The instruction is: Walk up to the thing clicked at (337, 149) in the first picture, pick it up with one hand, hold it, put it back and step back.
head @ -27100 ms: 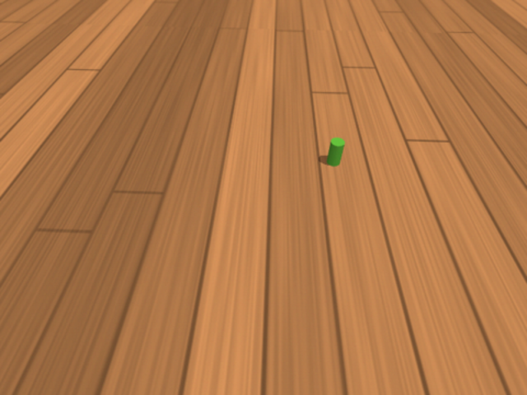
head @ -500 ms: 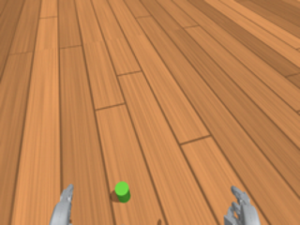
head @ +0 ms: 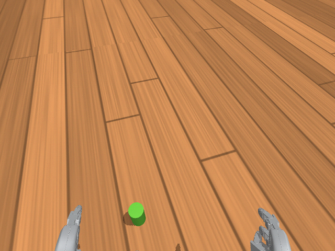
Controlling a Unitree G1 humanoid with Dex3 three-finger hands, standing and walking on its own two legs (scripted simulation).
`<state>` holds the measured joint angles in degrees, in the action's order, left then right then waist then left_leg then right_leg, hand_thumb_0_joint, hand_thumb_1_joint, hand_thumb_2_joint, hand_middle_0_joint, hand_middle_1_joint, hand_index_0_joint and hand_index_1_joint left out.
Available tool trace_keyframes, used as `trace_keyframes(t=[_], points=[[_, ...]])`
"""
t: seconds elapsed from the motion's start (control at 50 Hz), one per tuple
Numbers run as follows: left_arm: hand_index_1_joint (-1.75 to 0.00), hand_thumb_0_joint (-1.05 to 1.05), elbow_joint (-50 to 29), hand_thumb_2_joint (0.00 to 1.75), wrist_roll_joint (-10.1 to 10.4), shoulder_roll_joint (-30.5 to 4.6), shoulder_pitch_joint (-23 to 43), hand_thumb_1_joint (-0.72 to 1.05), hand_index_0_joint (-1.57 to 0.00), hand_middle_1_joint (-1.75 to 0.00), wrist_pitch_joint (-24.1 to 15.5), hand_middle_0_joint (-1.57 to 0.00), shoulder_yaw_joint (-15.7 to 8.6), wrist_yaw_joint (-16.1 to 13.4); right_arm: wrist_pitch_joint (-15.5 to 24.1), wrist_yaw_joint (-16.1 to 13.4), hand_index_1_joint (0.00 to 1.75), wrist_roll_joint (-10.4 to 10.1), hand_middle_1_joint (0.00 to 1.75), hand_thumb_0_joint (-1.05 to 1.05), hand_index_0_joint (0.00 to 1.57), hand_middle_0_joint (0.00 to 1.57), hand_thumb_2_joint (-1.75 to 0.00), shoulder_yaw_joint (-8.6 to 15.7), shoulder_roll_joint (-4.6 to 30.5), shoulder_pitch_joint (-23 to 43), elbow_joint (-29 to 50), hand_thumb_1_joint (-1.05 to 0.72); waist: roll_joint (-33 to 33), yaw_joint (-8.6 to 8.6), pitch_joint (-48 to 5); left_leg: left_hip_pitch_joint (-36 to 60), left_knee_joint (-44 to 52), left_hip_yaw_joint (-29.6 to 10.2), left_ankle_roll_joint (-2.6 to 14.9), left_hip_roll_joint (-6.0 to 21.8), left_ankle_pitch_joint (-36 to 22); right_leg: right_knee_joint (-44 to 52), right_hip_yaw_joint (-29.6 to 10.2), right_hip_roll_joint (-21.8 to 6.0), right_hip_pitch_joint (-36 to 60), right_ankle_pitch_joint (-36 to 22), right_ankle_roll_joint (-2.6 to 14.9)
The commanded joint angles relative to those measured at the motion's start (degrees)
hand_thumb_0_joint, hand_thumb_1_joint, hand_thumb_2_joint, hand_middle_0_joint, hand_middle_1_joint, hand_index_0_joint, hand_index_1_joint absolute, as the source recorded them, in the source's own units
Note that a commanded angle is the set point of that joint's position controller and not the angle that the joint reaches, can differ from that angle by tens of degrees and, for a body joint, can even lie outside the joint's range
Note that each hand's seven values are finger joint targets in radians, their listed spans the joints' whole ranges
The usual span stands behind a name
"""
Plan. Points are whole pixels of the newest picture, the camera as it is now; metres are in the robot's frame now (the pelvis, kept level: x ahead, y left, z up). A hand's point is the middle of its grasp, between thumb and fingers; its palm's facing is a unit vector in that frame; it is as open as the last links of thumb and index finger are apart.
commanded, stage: stand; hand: left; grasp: from the side
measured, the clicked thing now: (137, 214) +0.40 +0.17 -0.65
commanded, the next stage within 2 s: none
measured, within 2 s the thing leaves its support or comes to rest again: neither
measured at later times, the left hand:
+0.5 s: hand (94, 247) +0.16 +0.19 -0.08, palm faces +0.02 -0.95 -0.32, open 10.1 cm
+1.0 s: hand out of the picture +0.03 +0.26 -0.11, palm faces +0.02 -0.94 -0.34, open 7.4 cm
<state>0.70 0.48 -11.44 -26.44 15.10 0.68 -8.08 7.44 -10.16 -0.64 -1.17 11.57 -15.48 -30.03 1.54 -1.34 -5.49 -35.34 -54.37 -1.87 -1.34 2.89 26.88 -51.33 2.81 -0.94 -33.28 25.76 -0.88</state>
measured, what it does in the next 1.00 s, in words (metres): stands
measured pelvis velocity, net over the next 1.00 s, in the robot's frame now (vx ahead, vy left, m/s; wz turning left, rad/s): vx -0.01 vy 0.01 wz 0.03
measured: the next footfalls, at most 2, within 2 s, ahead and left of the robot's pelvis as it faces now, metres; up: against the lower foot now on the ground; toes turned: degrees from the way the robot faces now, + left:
none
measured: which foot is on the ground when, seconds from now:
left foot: down 0.00-1.00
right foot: down 0.00-1.00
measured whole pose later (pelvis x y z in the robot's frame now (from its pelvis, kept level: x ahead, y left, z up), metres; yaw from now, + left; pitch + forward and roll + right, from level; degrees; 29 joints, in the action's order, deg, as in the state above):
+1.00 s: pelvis -0.01 +0.01 +0.05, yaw +1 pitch -4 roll +0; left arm 59.1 -1.7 -18.6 -12.3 0.3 -0.3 -1.4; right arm -0.1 -0.6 1.7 1.2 17.1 -10.8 -59.9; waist -0.1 0.7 2.6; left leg -11.4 -28.7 -0.8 0.3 -0.3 13.8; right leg -27.4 2.7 -3.7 -9.8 13.9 -2.3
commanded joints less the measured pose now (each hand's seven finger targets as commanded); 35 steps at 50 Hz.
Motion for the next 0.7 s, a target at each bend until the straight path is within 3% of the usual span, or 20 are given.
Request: trace_keyframes(t=[0.0,0.08,0.12,0.14,0.18,0.28,0.38,0.4,0.42,0.44,0.48,0.5,0.52,0.54,0.58,0.68], points=[[-0.06,0.0,-10.7,0.09,-0.5,-5.1,0.6,-0.51,-0.06,-0.07,-3.2,-0.05,-2.9,-0.5,3.2,-0.6,0.3,0.3,0.3,0.0,0.2,0.2,-0.9,2.8,7.0,3.5,8.8,-0.9,0.3,0.13,-6.0,5.0,8.7,1.6,1.18,-2.1,-13.5,7.5,1.4,1.7,3.7,-12.2,1.1],[-0.06,0.0,-11.1,0.08,-0.6,-5.6,1.6,-0.51,-0.06,-0.07,-3.1,-0.05,-3.3,-0.6,3.2,-0.5,0.3,0.4,0.3,0.0,0.2,0.2,-0.9,2.8,6.8,3.3,8.7,-0.9,0.5,0.02,-6.7,5.2,8.7,1.5,1.19,-2.1,-13.0,7.6,1.4,1.7,4.0,-11.9,1.07],[-0.22,0.0,-10.9,0.24,-0.6,-5.3,1.8,-0.35,-0.2,-0.23,-3.1,-0.2,-3.1,-0.6,3.2,-0.6,0.3,0.4,0.3,0.0,0.2,0.2,-0.9,2.8,6.8,3.3,8.8,-0.9,0.6,-0.18,-6.7,5.5,8.4,1.6,1.19,-2.1,-13.9,7.6,1.4,1.7,4.1,-12.8,0.96],[-0.3,0.0,-10.3,0.32,-0.5,-5.0,1.1,-0.27,-0.2,-0.3,-3.1,-0.2,-3.1,-0.6,3.2,-0.5,0.3,0.2,0.3,0.0,0.2,0.2,-0.9,2.9,7.0,3.5,8.8,-0.9,0.1,0.03,-5.8,5.3,8.6,1.7,1.16,-2.0,-13.6,7.7,1.4,1.7,3.8,-12.3,1.02],[-0.3,0.0,-10.4,0.48,-0.5,-5.4,0.3,-0.11,-0.2,-0.3,-3.0,-0.2,-3.4,-0.5,3.0,-0.7,0.3,0.4,0.3,0.0,0.2,0.2,-0.9,3.0,7.0,3.0,8.8,-0.9,0.0,-0.08,-7.7,5.9,7.8,1.8,1.21,-2.1,-16.4,7.3,1.2,1.7,4.8,-15.3,0.94],[-0.3,0.0,-11.1,0.88,-0.4,-5.7,1.8,0.29,-0.2,-0.3,-3.0,-0.2,-3.7,-0.6,3.0,-0.5,0.3,0.4,0.3,0.0,0.2,0.2,-0.9,2.7,6.7,3.6,8.7,-0.9,0.6,0.34,-6.5,5.4,8.5,1.6,1.17,-2.1,-14.4,7.6,1.3,1.6,4.5,-13.1,1.06],[-0.3,0.0,-10.3,0.9,-0.4,-5.4,1.9,0.69,-0.2,-0.3,-2.8,-0.2,-3.0,-0.5,3.0,-0.6,0.3,0.3,0.3,0.0,0.2,0.2,-0.9,2.9,7.2,3.6,9.0,-0.9,0.7,-0.12,-5.0,5.1,9.1,1.7,1.11,-2.0,-12.6,7.8,1.5,1.8,3.0,-11.2,1.1],[-0.3,0.0,-10.9,0.9,-0.5,-5.8,1.8,0.77,-0.2,-0.3,-2.9,-0.2,-3.8,-0.5,3.0,-0.7,0.3,0.4,0.3,0.0,0.2,0.2,-0.9,2.9,6.7,3.5,9.0,-0.9,0.6,0.21,-6.9,5.4,8.5,1.7,1.14,-2.0,-13.7,7.7,1.4,1.7,4.3,-12.4,1.1],[-0.3,0.0,9.2,0.9,-6.1,-13.3,11.2,0.85,-0.2,-0.3,-9.4,-0.2,-5.9,2.2,-1.0,2.8,0.3,6.8,0.3,0.0,0.2,0.2,-0.9,5.0,15.0,6.0,-3.0,-0.9,-4.5,2.07,2.2,3.8,10.6,-1.4,3.09,-1.0,-18.2,10.6,-3.2,-3.7,12.0,-11.6,4.35],[-0.3,0.0,14.7,0.9,-6.5,-14.2,9.3,0.9,-0.2,-0.3,-12.1,-0.2,-6.3,3.8,-2.3,4.5,0.3,7.3,0.3,0.0,0.2,0.2,-0.9,5.4,14.7,5.0,-5.1,-0.9,-6.7,2.24,-1.8,7.5,9.7,0.1,4.32,-0.4,-19.4,10.5,-5.7,-5.1,13.6,-16.9,5.73],[-0.3,0.0,19.2,0.9,-5.2,-15.4,8.8,0.9,-0.2,-0.3,-15.0,-0.2,-5.3,5.3,-3.5,6.2,0.3,5.6,0.3,0.0,0.2,0.2,-0.9,5.6,14.0,5.9,-5.8,-0.9,-4.3,1.82,-2.3,10.5,10.7,-1.0,4.97,-1.1,-18.6,12.3,-7.5,-5.5,13.3,-17.2,6.43],[-0.3,0.0,21.4,0.9,-4.4,-15.2,11.0,0.9,-0.2,-0.3,-15.7,-0.2,-5.2,5.7,-3.4,7.0,0.3,4.8,0.3,0.0,0.2,0.2,-0.9,5.4,13.7,5.4,-7.1,-0.9,-2.8,1.5,-2.5,12.4,12.3,-1.1,4.79,-1.0,-18.3,12.1,-7.8,-5.8,13.1,-17.0,6.19],[-0.3,0.0,23.7,0.9,-4.0,-14.9,12.1,0.9,-0.2,-0.3,-15.9,-0.2,-5.1,6.0,-3.6,7.9,0.3,4.1,0.3,0.0,0.2,0.2,-0.9,5.4,13.6,5.4,-8.0,-0.9,-3.0,1.97,-1.1,12.7,13.6,-1.1,4.62,-1.4,-15.3,13.9,-7.6,-5.9,12.3,-13.1,5.62],[-0.3,0.0,26.0,0.9,-3.6,-14.9,13.0,0.9,-0.2,-0.3,-16.2,-0.2,-5.0,6.2,-3.7,8.4,0.3,3.7,0.3,0.0,0.2,0.2,-0.9,5.6,13.5,6.2,-9.0,-0.9,-3.2,2.09,-1.3,13.6,14.2,-1.6,4.56,-1.2,-15.6,14.7,-7.2,-5.8,13.0,-13.8,5.25],[-0.3,0.0,30.0,0.9,-3.1,-15.7,14.3,0.9,-0.2,-0.3,-16.5,-0.2,-5.1,6.2,-3.9,8.9,0.3,3.8,0.3,0.0,0.2,0.2,-0.9,5.9,14.4,6.0,-11.0,-0.9,-2.1,2.0,-0.3,15.5,17.0,-2.2,4.73,-0.9,-14.2,15.9,-6.6,-5.5,12.4,-11.3,4.51],[-0.3,0.0,39.2,0.9,-3.0,-15.7,15.1,0.9,-0.2,-0.3,-17.4,-0.2,-4.8,6.1,-4.7,9.2,0.3,3.5,0.3,0.0,0.2,0.2,-0.9,5.8,14.6,6.9,-15.6,-0.9,-0.4,2.48,1.4,16.7,21.8,-4.2,4.59,0.4,-17.6,18.8,-4.5,-5.1,17.9,-15.4,3.27]])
